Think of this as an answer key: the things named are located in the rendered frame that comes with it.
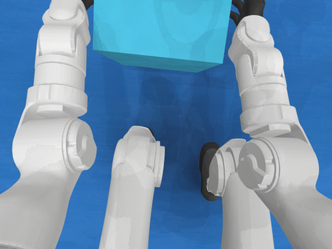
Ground robot left upper arm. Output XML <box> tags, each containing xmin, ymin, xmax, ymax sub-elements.
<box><xmin>0</xmin><ymin>118</ymin><xmax>97</xmax><ymax>249</ymax></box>

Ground right robot forearm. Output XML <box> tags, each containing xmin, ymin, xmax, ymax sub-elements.
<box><xmin>228</xmin><ymin>15</ymin><xmax>312</xmax><ymax>148</ymax></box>

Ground right robot foot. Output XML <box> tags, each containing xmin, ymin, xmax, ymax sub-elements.
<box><xmin>199</xmin><ymin>142</ymin><xmax>220</xmax><ymax>201</ymax></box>

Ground left robot forearm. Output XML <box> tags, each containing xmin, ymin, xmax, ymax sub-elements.
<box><xmin>12</xmin><ymin>0</ymin><xmax>91</xmax><ymax>166</ymax></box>

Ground robot right hand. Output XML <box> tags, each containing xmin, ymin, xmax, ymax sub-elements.
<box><xmin>230</xmin><ymin>0</ymin><xmax>265</xmax><ymax>26</ymax></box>

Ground robot left hand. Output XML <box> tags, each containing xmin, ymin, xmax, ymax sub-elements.
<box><xmin>82</xmin><ymin>0</ymin><xmax>94</xmax><ymax>11</ymax></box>

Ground right robot shin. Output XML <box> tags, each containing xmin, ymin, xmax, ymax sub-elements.
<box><xmin>206</xmin><ymin>139</ymin><xmax>246</xmax><ymax>196</ymax></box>

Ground carton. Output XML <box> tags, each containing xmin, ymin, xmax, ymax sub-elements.
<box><xmin>93</xmin><ymin>0</ymin><xmax>232</xmax><ymax>73</ymax></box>

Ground robot right upper arm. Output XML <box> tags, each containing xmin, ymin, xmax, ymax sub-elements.
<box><xmin>237</xmin><ymin>137</ymin><xmax>332</xmax><ymax>249</ymax></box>

